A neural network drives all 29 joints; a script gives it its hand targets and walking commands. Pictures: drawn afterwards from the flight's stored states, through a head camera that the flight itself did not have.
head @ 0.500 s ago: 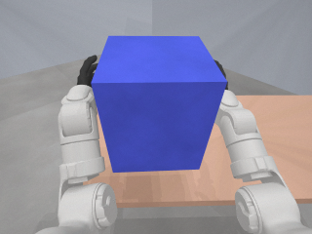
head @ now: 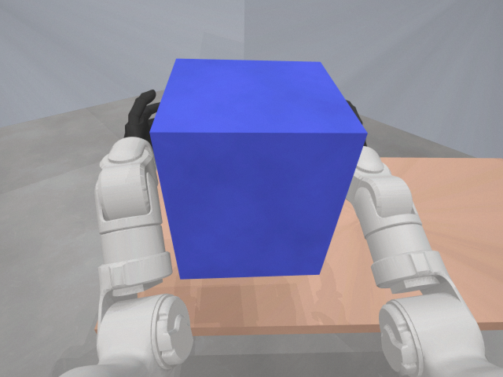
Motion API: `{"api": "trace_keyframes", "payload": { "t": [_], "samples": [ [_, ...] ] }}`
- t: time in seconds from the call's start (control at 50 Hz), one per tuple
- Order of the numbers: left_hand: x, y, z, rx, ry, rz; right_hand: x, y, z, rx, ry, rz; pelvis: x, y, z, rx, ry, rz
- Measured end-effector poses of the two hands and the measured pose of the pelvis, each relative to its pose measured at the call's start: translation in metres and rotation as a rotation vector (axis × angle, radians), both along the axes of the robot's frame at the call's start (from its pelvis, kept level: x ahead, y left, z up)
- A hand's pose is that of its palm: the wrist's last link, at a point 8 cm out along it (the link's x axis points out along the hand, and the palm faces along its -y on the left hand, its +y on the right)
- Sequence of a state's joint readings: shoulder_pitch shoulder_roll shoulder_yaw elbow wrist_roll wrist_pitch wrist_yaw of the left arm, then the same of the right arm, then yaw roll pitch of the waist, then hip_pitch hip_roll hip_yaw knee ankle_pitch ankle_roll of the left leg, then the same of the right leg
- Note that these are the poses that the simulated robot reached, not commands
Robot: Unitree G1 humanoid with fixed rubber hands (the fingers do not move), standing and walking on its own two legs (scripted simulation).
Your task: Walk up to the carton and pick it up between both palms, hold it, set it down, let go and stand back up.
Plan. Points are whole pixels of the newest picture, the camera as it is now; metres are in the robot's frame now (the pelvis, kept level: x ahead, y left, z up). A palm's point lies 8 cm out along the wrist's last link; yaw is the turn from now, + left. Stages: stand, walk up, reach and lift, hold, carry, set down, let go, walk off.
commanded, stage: hold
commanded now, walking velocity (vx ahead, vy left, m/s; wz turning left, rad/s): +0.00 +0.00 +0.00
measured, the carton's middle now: (250, 170) +0.35 +0.01 +0.23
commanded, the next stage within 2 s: none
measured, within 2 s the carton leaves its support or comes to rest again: neither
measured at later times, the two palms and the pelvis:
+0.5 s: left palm (145, 144) +0.36 +0.16 +0.27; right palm (354, 154) +0.36 -0.14 +0.25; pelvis -0.01 +0.00 +0.00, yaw +0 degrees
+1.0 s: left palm (146, 142) +0.37 +0.16 +0.27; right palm (352, 152) +0.37 -0.14 +0.25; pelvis +0.00 +0.00 +0.00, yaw +1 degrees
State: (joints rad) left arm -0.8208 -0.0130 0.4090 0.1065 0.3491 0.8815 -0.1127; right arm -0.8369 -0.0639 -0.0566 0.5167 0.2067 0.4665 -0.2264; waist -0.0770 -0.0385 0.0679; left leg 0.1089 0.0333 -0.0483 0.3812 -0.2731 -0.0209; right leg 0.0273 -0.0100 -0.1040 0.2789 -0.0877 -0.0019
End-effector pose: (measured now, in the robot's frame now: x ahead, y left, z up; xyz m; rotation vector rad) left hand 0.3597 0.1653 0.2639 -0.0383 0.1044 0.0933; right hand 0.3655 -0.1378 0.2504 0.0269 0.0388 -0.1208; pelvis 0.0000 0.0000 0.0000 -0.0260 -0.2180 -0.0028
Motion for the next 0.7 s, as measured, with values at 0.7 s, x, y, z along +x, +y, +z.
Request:
{"api": "trace_keyframes", "payload": {
  "t": [0.7],
  "samples": [
    [0.0020,-0.0050,0.0034,0.012,0.010,0.001,0.0013,-0.0045,-0.0039,0.011,0.016,0.001,-0.0042,-0.0050,0.0005,0.007,0.019,0.007]
  ]
}}
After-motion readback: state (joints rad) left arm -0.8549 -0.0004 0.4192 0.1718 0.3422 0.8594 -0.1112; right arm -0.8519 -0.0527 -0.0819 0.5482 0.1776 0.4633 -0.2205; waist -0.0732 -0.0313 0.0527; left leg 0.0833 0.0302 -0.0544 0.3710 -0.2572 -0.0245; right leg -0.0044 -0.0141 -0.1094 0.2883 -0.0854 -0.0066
